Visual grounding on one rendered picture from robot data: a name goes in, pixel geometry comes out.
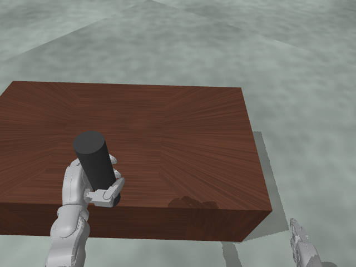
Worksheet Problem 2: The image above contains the left robot hand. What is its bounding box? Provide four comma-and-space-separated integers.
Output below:
62, 154, 125, 208

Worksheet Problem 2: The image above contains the can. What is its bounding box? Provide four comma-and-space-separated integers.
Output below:
73, 131, 121, 208

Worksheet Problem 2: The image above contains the right robot hand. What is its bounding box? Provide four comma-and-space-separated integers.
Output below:
290, 218, 323, 267

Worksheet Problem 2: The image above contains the left robot arm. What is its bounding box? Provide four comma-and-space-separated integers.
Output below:
43, 204, 90, 267

